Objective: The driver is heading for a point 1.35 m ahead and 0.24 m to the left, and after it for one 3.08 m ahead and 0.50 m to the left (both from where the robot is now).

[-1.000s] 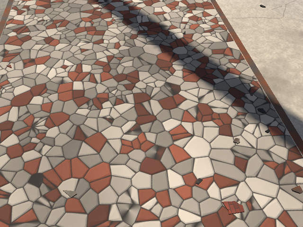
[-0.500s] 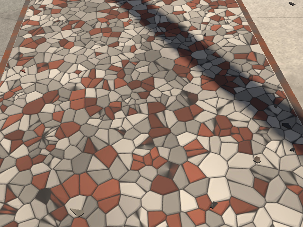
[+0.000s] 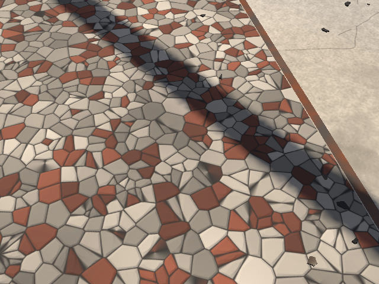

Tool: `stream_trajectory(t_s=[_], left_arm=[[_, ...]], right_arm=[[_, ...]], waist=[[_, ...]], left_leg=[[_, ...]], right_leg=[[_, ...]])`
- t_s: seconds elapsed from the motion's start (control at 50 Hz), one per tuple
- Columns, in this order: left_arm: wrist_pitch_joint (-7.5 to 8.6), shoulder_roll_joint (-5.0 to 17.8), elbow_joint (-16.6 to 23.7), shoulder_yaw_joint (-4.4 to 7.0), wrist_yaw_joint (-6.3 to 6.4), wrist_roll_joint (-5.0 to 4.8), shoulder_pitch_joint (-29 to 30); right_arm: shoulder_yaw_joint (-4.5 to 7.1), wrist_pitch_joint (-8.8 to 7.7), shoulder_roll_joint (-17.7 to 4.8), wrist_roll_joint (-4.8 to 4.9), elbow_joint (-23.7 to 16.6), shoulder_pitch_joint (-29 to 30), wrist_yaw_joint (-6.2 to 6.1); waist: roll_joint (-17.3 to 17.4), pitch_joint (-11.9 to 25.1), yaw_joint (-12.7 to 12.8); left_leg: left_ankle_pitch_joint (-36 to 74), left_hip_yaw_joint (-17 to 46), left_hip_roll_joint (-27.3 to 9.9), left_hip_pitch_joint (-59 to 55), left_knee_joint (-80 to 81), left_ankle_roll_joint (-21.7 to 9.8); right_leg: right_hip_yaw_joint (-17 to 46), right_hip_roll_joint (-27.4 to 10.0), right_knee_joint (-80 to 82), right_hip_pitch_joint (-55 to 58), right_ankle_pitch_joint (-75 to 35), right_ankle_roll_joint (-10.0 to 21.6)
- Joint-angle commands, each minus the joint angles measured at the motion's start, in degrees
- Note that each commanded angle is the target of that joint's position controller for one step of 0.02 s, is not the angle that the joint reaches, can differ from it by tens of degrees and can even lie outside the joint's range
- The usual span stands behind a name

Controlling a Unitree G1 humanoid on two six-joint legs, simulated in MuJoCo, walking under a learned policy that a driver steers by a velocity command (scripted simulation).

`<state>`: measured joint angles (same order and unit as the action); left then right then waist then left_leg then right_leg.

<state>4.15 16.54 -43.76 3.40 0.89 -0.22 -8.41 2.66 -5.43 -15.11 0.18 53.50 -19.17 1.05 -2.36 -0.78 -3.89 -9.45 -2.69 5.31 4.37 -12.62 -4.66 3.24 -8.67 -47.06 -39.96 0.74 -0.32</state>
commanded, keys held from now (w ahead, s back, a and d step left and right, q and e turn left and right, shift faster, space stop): w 1.00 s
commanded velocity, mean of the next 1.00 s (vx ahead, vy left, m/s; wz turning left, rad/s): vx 0.50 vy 0.00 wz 0.00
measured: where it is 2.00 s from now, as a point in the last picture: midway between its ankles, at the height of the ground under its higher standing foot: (166, 145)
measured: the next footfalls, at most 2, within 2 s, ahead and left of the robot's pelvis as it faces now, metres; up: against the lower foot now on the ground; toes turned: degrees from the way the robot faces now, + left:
right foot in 0.22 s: +0.32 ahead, -0.15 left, +0.00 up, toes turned -2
left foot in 0.76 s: +0.62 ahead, +0.09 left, +0.00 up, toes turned +2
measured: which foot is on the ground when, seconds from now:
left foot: down 0.00-0.22, up 0.24-0.74, down 0.76-1.00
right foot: up 0.00-0.20, down 0.22-0.76, up 0.78-1.00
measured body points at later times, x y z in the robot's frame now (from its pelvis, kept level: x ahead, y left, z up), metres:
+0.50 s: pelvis +0.29 -0.06 +0.00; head +0.31 -0.07 +0.45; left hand +0.34 +0.21 -0.12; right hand +0.44 -0.34 -0.12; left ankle +0.40 +0.11 -0.68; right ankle +0.28 -0.15 -0.75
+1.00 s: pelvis +0.58 +0.01 +0.00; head +0.60 +0.02 +0.45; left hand +0.71 +0.28 -0.12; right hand +0.62 -0.27 -0.12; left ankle +0.58 +0.09 -0.75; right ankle +0.64 -0.16 -0.67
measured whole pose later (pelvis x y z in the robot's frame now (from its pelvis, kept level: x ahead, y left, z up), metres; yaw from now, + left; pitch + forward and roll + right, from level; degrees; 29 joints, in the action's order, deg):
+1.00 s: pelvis +0.58 +0.01 +0.00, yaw +0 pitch +1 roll +1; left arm 4.1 17.0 -48.2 3.0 0.3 -0.4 -10.2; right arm 2.9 -5.2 -14.8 -0.2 51.2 -17.7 1.4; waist -2.6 -0.8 -2.4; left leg -8.7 -3.1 3.8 9.7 -17.0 -4.4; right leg 1.9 -6.8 -57.4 -35.3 12.7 0.5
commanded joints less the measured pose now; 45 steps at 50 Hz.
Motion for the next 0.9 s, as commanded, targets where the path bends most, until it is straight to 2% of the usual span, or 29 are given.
stream_trajectory(t_s=[0.02,0.1,0.14,0.18,0.2,0.22,0.24,0.26,0.28,0.3,0.32,0.34,0.36,0.42,0.48,0.54,0.62,0.66,0.7,0.72,0.74,0.76,0.78,0.8,0.82,0.84,0.86,0.88,0.9], left_arm=[[1.11,1.35,3.96,-0.30,-0.74,-0.19,4.79],[1.71,1.63,6.60,-0.73,-2.32,-0.83,11.46],[2.00,2.49,7.61,-0.61,-3.09,-0.86,12.40],[2.12,4.46,6.95,0.10,-3.35,-0.79,8.43],[2.16,6.23,5.14,1.10,-3.18,-0.68,1.95],[2.08,9.32,2.31,2.49,-2.64,-0.36,-7.96],[1.85,15.19,0.99,3.85,-2.15,1.02,-16.28],[1.45,13.53,-0.22,3.44,-2.41,0.23,-18.48],[1.31,8.89,0.22,2.00,-2.25,-0.25,-15.75],[1.19,7.57,0.94,1.47,-2.04,-0.36,-10.82],[1.15,6.33,1.36,1.03,-2.09,-0.05,-7.24],[1.34,4.92,1.61,0.63,-2.30,0.46,-4.99],[1.59,4.34,1.50,0.49,-2.46,0.80,-3.96],[2.51,5.50,0.09,0.87,-2.56,0.30,-4.19],[2.22,6.79,-1.66,1.22,-1.75,0.23,-6.55],[1.79,7.79,-3.07,1.36,-1.14,-0.15,-8.83],[0.94,8.80,-5.88,1.74,-0.85,-0.84,-13.05],[0.27,9.13,-6.73,2.01,-0.56,-1.05,-13.33],[-0.40,9.79,-7.04,2.30,-0.30,-1.04,-12.53],[-0.75,10.15,-6.91,2.36,-0.19,-1.01,-11.34],[-1.14,9.01,-6.78,1.88,-0.11,-0.70,-11.09],[-1.17,6.50,-5.52,0.66,0.05,0.47,-12.28],[0.19,-1.10,-5.00,-1.49,-0.71,0.39,-19.88],[1.56,4.72,-5.88,-0.37,-1.04,-0.90,-16.60],[2.44,7.91,-4.08,0.53,-1.32,-2.41,-10.93],[2.73,7.65,-3.30,0.42,-1.02,-2.20,-7.59],[2.59,7.28,-3.04,0.68,-0.71,-1.16,-5.80],[2.02,6.74,-3.24,0.87,-0.67,-0.75,-6.78],[1.37,5.52,-3.57,0.73,-0.69,-0.67,-7.90]], right_arm=[[1.74,-0.53,-9.82,0.62,-3.18,0.90,-0.71],[1.69,0.87,-10.10,0.85,-1.24,-3.83,-0.76],[1.94,1.69,-10.66,0.89,-0.73,-4.48,-1.00],[2.27,2.26,-11.66,0.88,-0.96,-3.17,-1.27],[2.24,2.58,-11.79,0.83,-1.29,-1.72,-1.34],[1.57,2.66,-10.33,0.35,-2.11,-1.31,-1.46],[-0.22,1.75,-4.94,-0.46,-4.10,-5.99,-1.15],[-1.10,0.38,-2.55,-0.12,-2.95,-8.83,-0.63],[0.59,-0.53,-9.14,1.64,-3.92,-3.03,-0.23],[0.89,-1.08,-10.06,2.39,-5.46,1.70,-0.15],[0.89,-1.13,-9.36,1.78,-5.78,4.00,-0.42],[1.18,-0.66,-8.69,1.06,-5.67,3.92,-0.55],[1.11,0.03,-7.47,0.90,-5.28,2.43,-0.56],[0.77,1.64,-5.13,0.43,-5.51,2.38,-0.93],[0.68,1.54,-4.84,-0.14,-7.75,8.61,-0.91],[0.11,0.88,-3.53,0.05,-9.42,14.89,-0.29],[-0.06,0.42,-4.03,0.65,-11.84,21.03,0.68],[0.14,0.10,-4.92,0.68,-12.83,22.08,1.32],[0.63,-0.15,-6.24,0.67,-12.54,19.73,1.64],[1.33,-0.23,-7.44,0.59,-11.49,15.55,1.53],[2.75,-0.18,-9.82,0.47,-8.72,6.84,1.11],[4.02,0.01,-13.95,-0.04,-6.64,-3.34,0.51],[4.94,0.40,-18.40,-0.12,-5.38,-6.40,0.60],[3.42,0.38,-12.47,0.72,-5.80,-6.14,0.70],[2.69,0.18,-10.28,0.55,-6.60,-1.73,0.49],[2.32,0.11,-9.09,0.16,-7.51,2.41,0.39],[1.90,0.00,-7.47,-0.28,-7.87,5.33,0.49],[1.42,-0.23,-6.09,-0.92,-8.02,6.71,0.54],[1.41,-0.40,-5.90,-0.93,-7.84,6.92,0.65]], waist=[[3.97,-2.75,0.09],[4.26,-4.11,-2.08],[5.14,-3.69,-1.26],[6.94,-0.87,1.81],[7.15,3.23,5.73],[6.12,10.30,10.03],[-3.90,20.57,10.07],[-12.22,26.05,9.48],[-7.38,18.24,10.50],[-4.72,10.25,9.25],[-1.13,5.77,7.63],[-0.98,3.08,5.64],[-2.01,2.84,4.01],[-1.75,1.14,2.42],[-0.86,-0.87,3.79],[-0.84,-2.08,5.98],[-0.73,-3.55,7.92],[-1.00,-3.58,7.33],[-1.93,-1.95,5.47],[-2.39,0.60,2.86],[-1.38,6.03,-1.09],[4.49,14.69,-4.26],[20.22,21.22,-0.03],[15.10,20.96,-2.67],[11.93,12.26,-2.26],[7.12,7.91,-0.66],[5.41,4.36,0.88],[6.58,3.75,2.83],[7.14,3.58,3.76]], left_leg=[[9.10,7.17,-14.40,4.27,6.98,-7.12],[10.94,7.82,-17.41,-4.22,3.52,-7.13],[15.37,8.61,-19.43,-8.64,0.55,-6.44],[27.49,8.21,-19.71,-10.73,-4.65,-5.15],[36.81,6.40,-17.92,-9.80,-12.13,-4.03],[35.82,4.20,-14.94,-3.35,-24.03,-2.29],[15.44,1.21,-8.31,17.75,-46.11,1.22],[-23.47,6.90,-1.45,31.50,-57.85,2.53],[-22.42,9.88,-5.21,37.93,-62.52,1.67],[-16.68,7.79,-8.24,39.55,-61.23,1.21],[-12.11,6.51,-10.45,37.70,-58.08,1.56],[-8.87,6.63,-12.20,34.73,-54.90,2.00],[-6.95,6.83,-13.08,31.40,-53.44,2.45],[-3.23,5.97,-13.76,31.06,-48.74,4.24],[6.00,5.51,-13.81,34.26,-38.13,5.53],[14.79,3.56,-11.81,31.17,-26.29,5.36],[14.99,3.73,-10.44,32.11,-19.42,4.23],[11.21,4.25,-10.18,32.78,-17.43,2.74],[6.73,3.18,-8.89,28.54,-16.41,1.29],[5.50,1.36,-7.07,22.08,-15.47,0.22],[6.12,0.02,-5.61,10.00,-15.11,-1.35],[7.87,10.12,-14.66,-7.50,-17.28,-4.73],[-4.26,38.27,-26.96,-26.60,-10.73,-14.65],[-12.89,44.39,-26.77,-26.52,-5.15,-14.15],[-11.67,36.02,-25.10,-19.62,-4.16,-11.41],[-6.34,29.42,-23.04,-11.70,-3.16,-9.89],[-0.27,24.64,-21.12,-4.57,-1.61,-9.21],[3.66,21.38,-19.59,-0.34,-0.10,-8.62],[5.53,19.55,-18.90,1.96,1.48,-8.80]], right_leg=[[-2.38,1.67,9.60,3.59,-8.32,-0.35],[-2.84,3.37,15.96,1.34,-6.02,0.64],[-2.71,4.20,17.86,1.36,-1.39,2.06],[-4.02,6.29,19.09,8.06,3.23,3.89],[-5.73,8.17,20.60,17.44,2.73,5.47],[-4.19,6.42,19.07,33.06,0.57,7.83],[16.91,-8.54,17.43,57.64,2.42,15.38],[37.60,-15.14,26.02,66.08,11.71,20.35],[32.98,-12.80,28.34,61.11,16.95,17.20],[24.64,-10.77,29.99,52.18,13.85,15.15],[18.91,-8.37,32.02,43.99,8.64,14.26],[14.67,-6.20,34.18,37.97,4.70,13.52],[12.42,-5.03,36.06,34.46,3.25,13.38],[7.00,-3.91,39.41,30.08,-2.42,14.46],[3.06,-2.69,40.67,30.77,-4.59,13.81],[-0.50,-0.95,41.15,30.72,-3.06,12.03],[0.22,-3.99,39.18,37.71,-1.52,11.69],[0.98,-6.04,36.70,42.05,-3.82,10.92],[1.13,-6.78,33.04,44.52,-10.79,9.81],[0.01,-5.67,27.99,44.44,-19.76,8.90],[-2.25,-2.56,17.67,41.70,-24.97,7.41],[-4.87,0.97,0.25,30.68,-11.63,5.34],[-4.02,12.33,-19.81,6.72,26.23,1.38],[4.06,10.57,-27.09,-0.38,33.11,1.92],[3.38,7.57,-28.14,-4.46,28.61,2.89],[1.62,4.38,-25.69,-3.04,23.04,3.07],[1.01,2.51,-22.00,-0.85,19.44,2.77],[1.49,1.03,-19.92,2.85,16.99,2.68],[1.39,0.66,-18.37,5.09,15.90,2.38]])
Keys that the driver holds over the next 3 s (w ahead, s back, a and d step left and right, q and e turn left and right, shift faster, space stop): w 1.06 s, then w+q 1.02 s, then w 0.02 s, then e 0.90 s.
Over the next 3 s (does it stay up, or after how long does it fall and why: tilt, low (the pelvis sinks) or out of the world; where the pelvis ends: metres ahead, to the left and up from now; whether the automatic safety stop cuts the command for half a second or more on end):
stays up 1.34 0.25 0.00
